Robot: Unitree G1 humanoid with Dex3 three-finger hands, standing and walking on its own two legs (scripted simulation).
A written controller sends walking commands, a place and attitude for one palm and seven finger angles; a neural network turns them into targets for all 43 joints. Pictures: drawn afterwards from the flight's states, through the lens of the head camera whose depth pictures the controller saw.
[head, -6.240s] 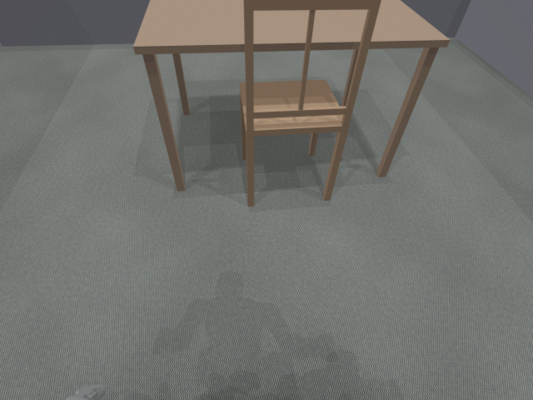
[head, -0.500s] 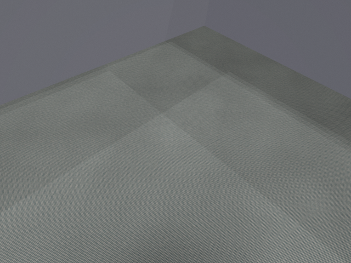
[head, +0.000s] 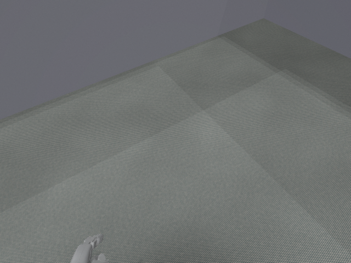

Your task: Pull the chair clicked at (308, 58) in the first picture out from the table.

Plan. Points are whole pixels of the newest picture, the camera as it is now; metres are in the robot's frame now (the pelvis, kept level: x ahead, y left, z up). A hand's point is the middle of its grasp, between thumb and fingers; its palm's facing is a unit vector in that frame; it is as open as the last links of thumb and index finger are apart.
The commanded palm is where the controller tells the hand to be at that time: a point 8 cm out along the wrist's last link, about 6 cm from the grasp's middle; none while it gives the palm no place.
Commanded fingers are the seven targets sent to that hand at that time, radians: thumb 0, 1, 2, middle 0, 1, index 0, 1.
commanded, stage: turn to face it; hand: left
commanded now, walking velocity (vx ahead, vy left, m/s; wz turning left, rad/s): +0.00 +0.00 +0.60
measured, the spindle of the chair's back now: out of the picture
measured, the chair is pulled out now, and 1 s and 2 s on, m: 0.00 0.00 0.00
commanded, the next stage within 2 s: none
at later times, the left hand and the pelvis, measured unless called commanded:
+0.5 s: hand out of the picture -0.12 +0.17 -0.16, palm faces +0.41 -0.87 -0.27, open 7.4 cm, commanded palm none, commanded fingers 0.00 0.90 0.90 -0.20 -0.30 -0.20 -0.30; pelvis -0.03 -0.01 +0.00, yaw +21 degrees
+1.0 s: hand out of the picture -0.04 +0.26 -0.14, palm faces +0.59 -0.77 -0.26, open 7.4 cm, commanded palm none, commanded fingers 0.00 0.90 0.90 -0.20 -0.30 -0.20 -0.30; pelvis -0.03 +0.00 +0.01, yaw +37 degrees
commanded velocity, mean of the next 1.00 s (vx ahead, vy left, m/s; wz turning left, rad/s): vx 0.00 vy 0.00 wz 0.60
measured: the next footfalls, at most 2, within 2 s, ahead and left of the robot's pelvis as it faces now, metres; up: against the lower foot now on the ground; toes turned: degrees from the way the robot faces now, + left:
left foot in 0.56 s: -0.04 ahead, +0.11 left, +0.00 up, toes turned +30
right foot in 1.10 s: +0.07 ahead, -0.08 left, +0.00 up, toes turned +40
